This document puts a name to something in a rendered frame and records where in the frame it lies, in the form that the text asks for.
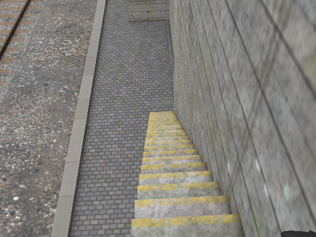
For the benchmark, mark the stairs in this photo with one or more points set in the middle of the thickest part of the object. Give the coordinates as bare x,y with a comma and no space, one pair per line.
177,196

